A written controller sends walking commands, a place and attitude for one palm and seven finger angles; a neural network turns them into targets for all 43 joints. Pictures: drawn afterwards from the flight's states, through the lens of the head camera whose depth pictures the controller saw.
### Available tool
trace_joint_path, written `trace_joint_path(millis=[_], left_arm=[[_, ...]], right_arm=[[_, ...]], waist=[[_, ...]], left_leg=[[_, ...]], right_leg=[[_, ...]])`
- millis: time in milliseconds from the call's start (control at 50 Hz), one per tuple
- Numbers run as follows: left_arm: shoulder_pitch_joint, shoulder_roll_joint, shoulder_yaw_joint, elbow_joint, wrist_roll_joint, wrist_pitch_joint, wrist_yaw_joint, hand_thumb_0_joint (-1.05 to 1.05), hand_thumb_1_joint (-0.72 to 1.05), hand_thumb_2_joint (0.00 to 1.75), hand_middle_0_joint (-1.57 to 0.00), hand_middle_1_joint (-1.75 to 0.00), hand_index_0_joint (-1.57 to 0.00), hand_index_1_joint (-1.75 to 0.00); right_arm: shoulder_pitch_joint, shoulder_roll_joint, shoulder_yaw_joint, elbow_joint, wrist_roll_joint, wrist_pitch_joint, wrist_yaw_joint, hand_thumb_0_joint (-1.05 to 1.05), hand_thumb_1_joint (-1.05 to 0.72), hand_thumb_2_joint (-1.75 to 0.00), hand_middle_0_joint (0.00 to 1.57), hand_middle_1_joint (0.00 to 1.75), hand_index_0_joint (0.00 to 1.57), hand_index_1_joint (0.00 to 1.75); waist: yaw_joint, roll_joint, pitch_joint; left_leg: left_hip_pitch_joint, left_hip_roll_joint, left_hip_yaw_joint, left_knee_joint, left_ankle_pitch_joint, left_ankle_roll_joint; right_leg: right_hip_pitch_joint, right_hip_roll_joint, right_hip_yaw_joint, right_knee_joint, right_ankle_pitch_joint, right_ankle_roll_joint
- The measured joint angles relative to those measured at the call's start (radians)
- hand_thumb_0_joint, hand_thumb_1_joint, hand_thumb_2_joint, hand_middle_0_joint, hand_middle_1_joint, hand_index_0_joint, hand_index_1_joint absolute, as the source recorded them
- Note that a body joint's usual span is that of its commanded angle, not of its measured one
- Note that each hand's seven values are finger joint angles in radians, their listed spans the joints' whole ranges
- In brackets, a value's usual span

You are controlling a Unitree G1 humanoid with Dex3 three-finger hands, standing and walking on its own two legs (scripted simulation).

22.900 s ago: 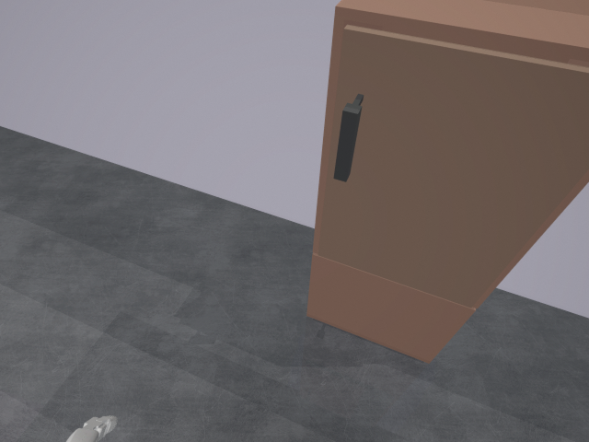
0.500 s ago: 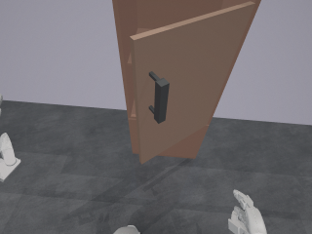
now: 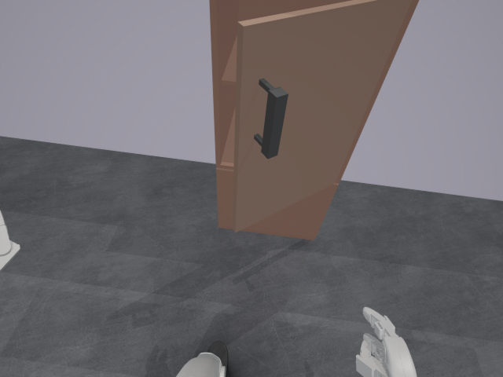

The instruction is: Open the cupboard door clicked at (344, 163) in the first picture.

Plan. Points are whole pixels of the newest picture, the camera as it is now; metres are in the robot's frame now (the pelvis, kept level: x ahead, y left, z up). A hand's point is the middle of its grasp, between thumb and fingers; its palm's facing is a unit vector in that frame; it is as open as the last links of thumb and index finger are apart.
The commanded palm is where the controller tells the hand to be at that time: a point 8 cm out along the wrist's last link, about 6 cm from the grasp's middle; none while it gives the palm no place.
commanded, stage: stop stepping back and stand still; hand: left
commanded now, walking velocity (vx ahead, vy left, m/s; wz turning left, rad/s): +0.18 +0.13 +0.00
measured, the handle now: (267, 119) +0.55 +0.02 +0.11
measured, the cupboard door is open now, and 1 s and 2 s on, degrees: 39 39 39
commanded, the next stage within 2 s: let the arm hang, fingers relaxed in 0.70 s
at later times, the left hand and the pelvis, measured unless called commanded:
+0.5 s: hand out of the picture +0.10 +0.24 +0.19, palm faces +0.33 -0.79 -0.51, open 7.4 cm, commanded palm +0.05 +0.29 +0.20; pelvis -0.10 +0.00 +0.02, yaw -3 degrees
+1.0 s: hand out of the picture +0.06 +0.24 -0.09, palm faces +0.01 -0.95 -0.31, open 7.4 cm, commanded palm none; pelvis -0.10 +0.03 +0.01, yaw +0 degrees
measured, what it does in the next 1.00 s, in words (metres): walks backwards: right foot, then left foot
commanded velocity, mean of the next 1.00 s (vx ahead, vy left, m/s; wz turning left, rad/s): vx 0.13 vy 0.00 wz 0.00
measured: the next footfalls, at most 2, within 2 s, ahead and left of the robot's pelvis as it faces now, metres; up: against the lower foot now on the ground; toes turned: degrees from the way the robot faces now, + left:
right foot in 0.02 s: -0.09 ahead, -0.07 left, +0.00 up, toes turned -4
left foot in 0.18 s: +0.06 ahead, +0.10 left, +0.00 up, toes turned -2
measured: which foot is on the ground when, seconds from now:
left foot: down 0.00-0.02, up 0.04-0.16, down 0.18-0.44, up 0.46-0.70, down 0.72-1.00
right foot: up 0.00-0.00, down 0.02-1.00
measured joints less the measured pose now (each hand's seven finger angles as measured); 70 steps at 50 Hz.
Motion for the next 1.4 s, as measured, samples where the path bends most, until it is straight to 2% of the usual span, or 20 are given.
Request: trace_joint_path(millis=[40, 80, 120, 160, 180, 200, 260, 340, 420, 460, 500, 560, 700, 800, 840, 880, 960, 1060, 1200, 1400], left_arm=[[-0.018, -0.02, -0.015, 0.001, 0.008, -0.004, -0.004, 0.01, 0.89, 0.9, -0.21, -0.3, -0.21, -0.3], [-0.04, -0.05, -0.063, 0.013, 0.027, -0.004, -0.014, 0.01, 0.89, 0.9, -0.21, -0.3, -0.21, -0.3], [-0.031, -0.052, -0.074, 0.008, 0.038, 0.005, -0.023, 0.01, 0.89, 0.9, -0.21, -0.3, -0.21, -0.3], [-0.016, -0.044, -0.064, 0.009, 0.04, 0.01, -0.026, 0.01, 0.88, 0.9, -0.21, -0.3, -0.21, -0.3], [-0.013, -0.043, -0.06, 0.011, 0.039, 0.015, -0.026, 0.01, 0.88, 0.9, -0.21, -0.3, -0.21, -0.3], [-0.021, -0.04, -0.06, 0.018, 0.038, 0.02, -0.025, 0.01, 0.88, 0.9, -0.21, -0.3, -0.21, -0.3], [-0.063, -0.024, -0.05, 0.077, 0.031, 0.033, -0.021, 0.01, 0.88, 0.9, -0.21, -0.3, -0.21, -0.3], [-0.022, -0.019, -0.042, 0.089, 0.031, 0.062, -0.018, 0.01, 0.89, 0.9, -0.21, -0.3, -0.21, -0.3], [0.056, -0.015, -0.059, 0.04, 0.038, 0.066, -0.017, 0.01, 0.89, 0.9, -0.21, -0.3, -0.21, -0.3], [0.073, -0.014, -0.069, 0.024, 0.042, 0.065, -0.023, 0.01, 0.89, 0.9, -0.21, -0.3, -0.21, -0.3], [0.084, -0.01, -0.07, 0.014, 0.04, 0.061, -0.027, 0.01, 0.89, 0.9, -0.21, -0.3, -0.21, -0.3], [0.058, -0.034, -0.07, 0.058, 0.044, 0.036, -0.022, 0.01, 0.88, 0.9, -0.22, -0.3, -0.21, -0.3], [-0.055, -0.1, -0.088, 0.166, 0.05, 0.036, 0.001, 0.01, 0.89, 0.9, -0.21, -0.3, -0.21, -0.3], [-0.019, -0.082, -0.084, 0.13, 0.045, 0.031, -0.016, 0.01, 0.89, 0.9, -0.21, -0.3, -0.21, -0.3], [-0.072, -0.062, -0.144, 0.255, 0.078, 0.031, -0.059, 0.01, 0.89, 0.9, -0.21, -0.3, -0.2, -0.3], [-0.171, -0.08, -0.237, 0.478, 0.095, 0.113, -0.113, 0.0, 0.89, 0.9, -0.2, -0.3, -0.2, -0.3], [-0.306, -0.182, -0.379, 0.973, 0.106, 0.248, -0.161, 0.0, 0.9, 0.9, -0.2, -0.3, -0.19, -0.3], [-0.298, -0.293, -0.48, 1.373, 0.095, 0.292, -0.169, 0.01, 0.91, 0.9, -0.2, -0.3, -0.19, -0.3], [-0.254, -0.265, -0.444, 1.595, 0.08, 0.266, -0.146, -0.03, 1.0, 0.9, -0.21, -0.3, -0.2, -0.3], [-0.215, -0.266, -0.461, 1.736, 0.081, 0.255, -0.151, 0.0, 0.93, 0.9, -0.2, -0.3, -0.2, -0.3]], right_arm=[[-0.035, -0.004, 0.005, 0.006, -0.002, 0.001, 0.007, 0.02, -0.9, -0.9, 0.21, 0.3, 0.2, 0.3], [-0.042, -0.016, 0.007, 0.037, -0.005, 0.014, 0.01, 0.01, -0.9, -0.9, 0.21, 0.3, 0.2, 0.3], [-0.021, -0.011, 0.021, 0.042, 0.001, 0.029, 0.007, 0.02, -0.9, -0.9, 0.21, 0.3, 0.2, 0.3], [0.007, -0.011, 0.035, 0.026, 0.004, 0.032, -0.004, 0.02, -0.9, -0.9, 0.21, 0.3, 0.2, 0.3], [0.022, -0.021, 0.037, 0.012, 0.006, 0.027, -0.009, 0.02, -0.9, -0.9, 0.21, 0.3, 0.21, 0.3], [0.032, -0.033, 0.032, 0.001, 0.009, 0.019, -0.014, 0.02, -0.9, -0.9, 0.21, 0.3, 0.21, 0.3], [0.018, -0.028, 0.023, 0.009, 0.014, 0.014, -0.025, 0.02, -0.9, -0.9, 0.21, 0.3, 0.2, 0.3], [0.024, -0.017, 0.027, -0.009, -0.002, -0.001, -0.02, 0.02, -0.9, -0.9, 0.21, 0.3, 0.2, 0.3], [0.055, -0.013, 0.026, -0.024, -0.005, 0.004, -0.016, 0.01, -0.9, -0.9, 0.21, 0.3, 0.2, 0.3], [0.059, -0.024, 0.019, -0.021, -0.009, 0.022, -0.018, 0.01, -0.9, -0.9, 0.21, 0.3, 0.2, 0.3], [0.067, -0.031, 0.01, 0.005, -0.009, 0.041, -0.016, 0.01, -0.9, -0.9, 0.21, 0.3, 0.2, 0.3], [0.097, -0.048, 0.003, 0.05, -0.006, 0.051, -0.019, 0.02, -0.9, -0.9, 0.21, 0.3, 0.2, 0.3], [0.135, -0.092, -0.013, 0.065, 0.001, 0.028, -0.043, 0.02, -0.9, -0.9, 0.21, 0.3, 0.2, 0.3], [0.082, -0.076, -0.02, 0.047, 0.013, 0.029, -0.036, 0.02, -0.9, -0.9, 0.2, 0.3, 0.2, 0.3], [0.06, -0.081, -0.032, 0.075, 0.012, 0.007, 0.004, 0.02, -0.9, -0.9, 0.2, 0.3, 0.2, 0.3], [0.027, -0.099, -0.031, 0.108, 0.001, 0.048, 0.032, 0.01, -0.9, -0.9, 0.2, 0.3, 0.2, 0.3], [-0.028, -0.095, -0.01, 0.179, -0.018, 0.121, 0.051, 0.01, -0.91, -0.9, 0.2, 0.3, 0.2, 0.3], [-0.025, -0.034, 0.011, 0.265, -0.023, 0.163, 0.052, 0.01, -0.91, -0.9, 0.2, 0.3, 0.2, 0.3], [0.031, -0.009, -0.001, 0.404, -0.014, 0.18, 0.024, 0.01, -0.93, -0.9, 0.21, 0.3, 0.2, 0.3], [0.061, -0.025, -0.002, 0.494, -0.006, 0.171, 0.021, 0.01, -0.91, -0.9, 0.2, 0.3, 0.2, 0.3]], waist=[[0.03, -0.015, 0.01], [0.038, -0.006, 0.022], [0.042, -0.04, 0.008], [0.028, -0.063, -0.013], [0.019, -0.05, -0.026], [0.005, -0.031, -0.034], [-0.019, -0.055, -0.01], [-0.044, -0.057, -0.005], [-0.053, -0.048, -0.022], [-0.051, -0.023, -0.014], [-0.022, -0.026, -0.019], [0.004, -0.034, -0.047], [-0.017, -0.016, -0.06], [-0.037, -0.016, -0.02], [-0.031, -0.003, -0.031], [-0.025, 0.019, -0.046], [-0.037, 0.044, -0.03], [-0.044, -0.02, 0.032], [-0.006, -0.027, 0.064], [-0.009, 0.008, 0.062]], left_leg=[[-0.061, -0.009, 0.011, 0.094, -0.148, -0.045], [-0.08, -0.04, -0.029, 0.313, -0.302, -0.065], [-0.031, -0.065, -0.019, 0.4, -0.351, -0.059], [0.082, -0.07, -0.007, 0.295, -0.301, -0.047], [0.149, -0.059, -0.013, 0.208, -0.217, -0.036], [0.19, -0.054, -0.027, 0.14, -0.248, -0.016], [0.208, -0.077, -0.016, 0.101, -0.241, 0.017], [0.23, -0.07, 0.0, -0.001, -0.149, 0.015], [0.209, -0.068, -0.002, -0.039, -0.165, -0.002], [0.164, -0.058, -0.013, 0.036, -0.27, -0.015], [0.097, -0.063, -0.021, 0.254, -0.345, -0.03], [0.064, -0.054, -0.015, 0.454, -0.369, -0.035], [0.279, -0.002, 0.019, 0.114, -0.342, 0.003], [0.312, 0.006, 0.021, 0.094, -0.302, -0.06], [0.279, -0.001, 0.019, 0.116, -0.313, -0.055], [0.237, -0.018, 0.014, 0.147, -0.32, -0.043], [0.209, -0.034, -0.001, 0.181, -0.329, -0.034], [0.265, -0.041, -0.004, 0.14, -0.315, -0.033], [0.302, -0.034, -0.024, 0.064, -0.275, -0.022], [0.346, -0.061, -0.001, -0.02, -0.23, 0.003]], right_leg=[[0.027, -0.015, 0.04, -0.135, 0.071, -0.029], [0.028, -0.018, 0.039, -0.133, 0.127, -0.011], [0.035, -0.042, 0.056, -0.154, 0.154, 0.006], [0.037, -0.055, 0.066, -0.168, 0.168, 0.017], [0.034, -0.048, 0.062, -0.166, 0.169, 0.021], [0.025, -0.038, 0.053, -0.156, 0.166, 0.026], [0.018, -0.061, 0.059, -0.143, 0.174, 0.038], [-0.014, -0.048, 0.046, -0.088, 0.117, 0.035], [0.04, -0.034, -0.017, -0.21, 0.107, 0.006], [0.041, -0.021, -0.03, -0.25, 0.189, -0.036], [0.028, -0.024, -0.019, -0.251, 0.264, -0.062], [0.029, -0.037, 0.0, -0.251, 0.269, -0.055], [0.026, -0.064, -0.02, -0.195, 0.22, -0.028], [0.022, -0.063, -0.013, -0.149, 0.191, -0.012], [-0.012, -0.073, -0.019, -0.121, 0.189, -0.002], [-0.051, -0.091, -0.026, -0.083, 0.169, 0.005], [-0.066, -0.107, -0.041, -0.055, 0.152, 0.007], [-0.007, -0.112, -0.045, -0.102, 0.168, 0.013], [0.067, -0.096, -0.066, -0.249, 0.244, 0.024], [0.096, -0.123, -0.048, -0.312, 0.285, 0.048]])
